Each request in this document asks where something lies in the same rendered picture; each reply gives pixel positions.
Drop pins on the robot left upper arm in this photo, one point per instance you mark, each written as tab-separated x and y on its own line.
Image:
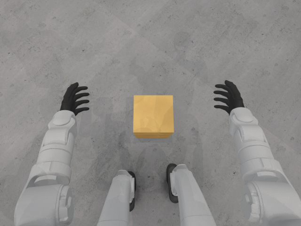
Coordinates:
50	205

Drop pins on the robot right hand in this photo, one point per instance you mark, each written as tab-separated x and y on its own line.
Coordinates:
234	99

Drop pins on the robot left hand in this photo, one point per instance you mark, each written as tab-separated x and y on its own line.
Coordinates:
69	100

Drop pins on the carton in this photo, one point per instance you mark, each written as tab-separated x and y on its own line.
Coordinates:
153	116

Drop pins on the robot right upper arm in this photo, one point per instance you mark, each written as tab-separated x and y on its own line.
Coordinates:
270	204

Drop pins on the robot right thigh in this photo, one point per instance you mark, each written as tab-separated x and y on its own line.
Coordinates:
193	208

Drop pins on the robot right forearm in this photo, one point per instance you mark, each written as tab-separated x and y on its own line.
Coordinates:
257	161

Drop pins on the robot left forearm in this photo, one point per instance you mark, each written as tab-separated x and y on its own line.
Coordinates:
54	160

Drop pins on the robot right foot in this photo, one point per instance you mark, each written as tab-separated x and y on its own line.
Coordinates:
169	170

